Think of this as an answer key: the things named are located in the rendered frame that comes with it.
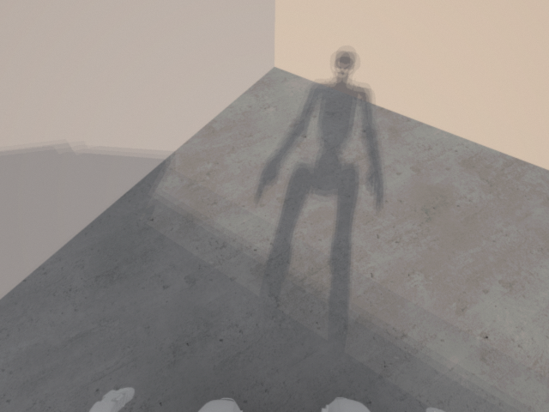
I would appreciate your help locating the robot left hand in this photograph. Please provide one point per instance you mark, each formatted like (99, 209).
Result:
(113, 401)

